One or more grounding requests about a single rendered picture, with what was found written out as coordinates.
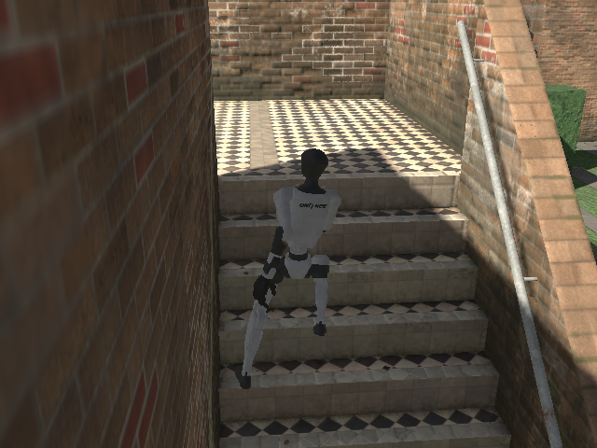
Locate stairs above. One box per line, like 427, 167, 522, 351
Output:
218, 175, 511, 448

